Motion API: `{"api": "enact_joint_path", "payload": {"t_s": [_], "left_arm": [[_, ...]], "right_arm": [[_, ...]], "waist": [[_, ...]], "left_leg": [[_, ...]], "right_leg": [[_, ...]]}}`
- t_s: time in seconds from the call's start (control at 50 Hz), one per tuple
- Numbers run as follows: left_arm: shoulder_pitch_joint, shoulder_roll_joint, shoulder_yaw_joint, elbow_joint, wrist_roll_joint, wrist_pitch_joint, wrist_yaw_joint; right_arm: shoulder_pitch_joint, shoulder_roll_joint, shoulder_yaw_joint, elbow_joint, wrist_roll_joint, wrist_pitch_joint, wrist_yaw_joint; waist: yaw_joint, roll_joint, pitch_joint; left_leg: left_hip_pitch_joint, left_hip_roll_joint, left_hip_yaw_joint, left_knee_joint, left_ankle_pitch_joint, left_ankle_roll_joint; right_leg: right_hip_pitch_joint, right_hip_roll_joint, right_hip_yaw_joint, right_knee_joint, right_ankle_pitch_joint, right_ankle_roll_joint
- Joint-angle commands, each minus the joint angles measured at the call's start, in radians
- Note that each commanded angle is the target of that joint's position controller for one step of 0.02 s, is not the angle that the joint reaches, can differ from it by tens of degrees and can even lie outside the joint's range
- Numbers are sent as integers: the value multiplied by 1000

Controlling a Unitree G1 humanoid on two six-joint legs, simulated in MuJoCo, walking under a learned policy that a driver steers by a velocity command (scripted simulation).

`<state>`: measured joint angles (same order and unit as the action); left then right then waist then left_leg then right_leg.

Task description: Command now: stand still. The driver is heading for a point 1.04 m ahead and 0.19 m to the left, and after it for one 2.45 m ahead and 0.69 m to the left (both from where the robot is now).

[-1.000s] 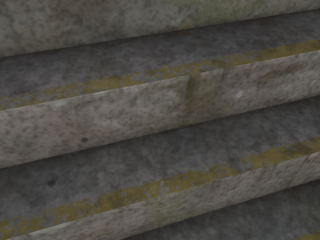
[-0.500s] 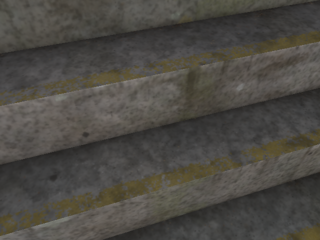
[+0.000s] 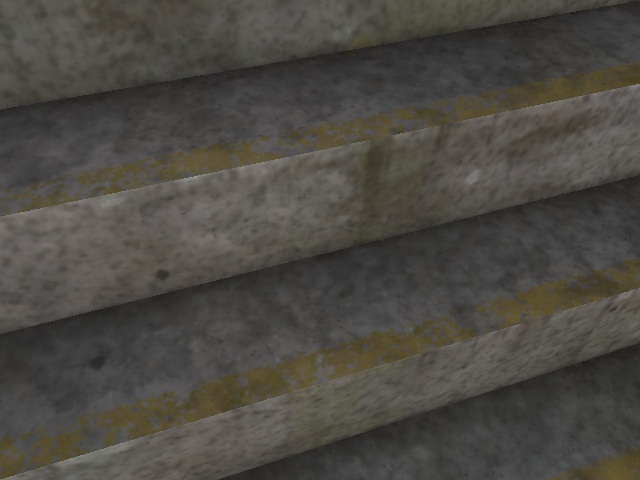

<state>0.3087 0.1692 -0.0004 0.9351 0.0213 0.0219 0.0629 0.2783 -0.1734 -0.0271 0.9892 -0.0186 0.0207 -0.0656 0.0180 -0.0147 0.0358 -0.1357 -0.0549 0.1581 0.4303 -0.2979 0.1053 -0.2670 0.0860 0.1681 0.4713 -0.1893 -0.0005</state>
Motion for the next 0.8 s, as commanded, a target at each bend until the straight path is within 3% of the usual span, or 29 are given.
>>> {"api": "enact_joint_path", "payload": {"t_s": [0.02, 0.06, 0.1, 0.14, 0.18, 0.26, 0.48, 0.52, 0.54, 0.58, 0.66, 0.76, 0.78, 0.8], "left_arm": [[60, 74, 15, -24, 0, -6, 3], [69, 55, 7, -12, -2, -5, 2], [56, 36, -3, 4, -4, -3, -3], [46, 44, -2, 9, -6, -7, -7], [24, 42, -6, 7, -13, -17, -5], [9, 45, -8, 4, -24, -37, -2], [-42, 45, -10, -11, -28, -58, -1], [-77, 41, -12, -23, -24, -62, -2], [-72, 40, -13, -24, -24, -65, -2], [-80, 43, -15, -31, -26, -69, -6], [-99, 57, -13, -39, -19, -70, -6], [-128, 60, -13, -47, -14, -71, -10], [-113, 61, -13, -43, -18, -71, -11], [-126, 65, -12, -45, -17, -71, -13]], "right_arm": [[54, -96, -18, -25, 0, -7, -3], [60, -71, -8, -20, -2, -10, -2], [45, -42, 11, -18, -7, -18, 2], [43, -62, 14, -12, -7, -30, 4], [49, -76, 13, -4, 1, -42, 5], [79, -62, 19, 8, 4, -61, 9], [70, -57, 27, 12, 11, -83, 6], [36, -50, 30, -2, 2, -84, 7], [38, -52, 30, -4, 4, -85, 7], [17, -66, 27, -16, 8, -85, 10], [-4, -64, 29, -26, 10, -83, 10], [-32, -67, 31, -36, 8, -82, 14], [-19, -70, 31, -31, 14, -81, 14], [-31, -72, 32, -33, 13, -80, 15]], "waist": [[0, 12, 10], [-2, 15, -8], [-11, 13, 38], [-14, 18, 63], [-22, 5, 50], [-34, 25, -4], [-30, 37, -43], [-29, 39, -16], [-28, 43, -42], [-27, 22, -59], [-32, 35, -93], [-38, 24, -74], [-43, 21, -105], [-43, 16, -83]], "left_leg": [[43, 194, -138, -94, 253, -6], [42, 198, -146, -135, 172, -10], [13, 197, -177, -233, -51, -21], [30, 195, -197, -275, -91, -28], [90, 183, -182, -263, 15, -33], [197, 186, -165, -223, 285, -45], [242, 202, -154, -189, 592, -54], [237, 209, -153, -180, 662, -50], [245, 213, -150, -174, 686, -48], [248, 215, -146, -168, 708, -51], [246, 206, -140, -165, 624, -51], [222, 200, -149, -180, 496, -45], [228, 196, -151, -192, 446, -50], [218, 195, -155, -199, 421, -51]], "right_leg": [[-61, -87, 46, -49, 74, -47], [-37, -89, 50, -80, 41, -44], [-19, -93, 58, -149, 18, -39], [-20, -93, 49, -174, 44, -40], [-28, -101, 44, -184, 91, -53], [-37, -110, 42, -180, 139, -61], [12, -124, 17, -138, 264, -70], [4, -126, 18, -119, 307, -79], [19, -130, 17, -117, 312, -81], [36, -132, 20, -123, 350, -75], [78, -142, 32, -135, 385, -76], [87, -151, 51, -163, 400, -79], [108, -154, 54, -186, 390, -71], [104, -154, 57, -193, 391, -69]]}}
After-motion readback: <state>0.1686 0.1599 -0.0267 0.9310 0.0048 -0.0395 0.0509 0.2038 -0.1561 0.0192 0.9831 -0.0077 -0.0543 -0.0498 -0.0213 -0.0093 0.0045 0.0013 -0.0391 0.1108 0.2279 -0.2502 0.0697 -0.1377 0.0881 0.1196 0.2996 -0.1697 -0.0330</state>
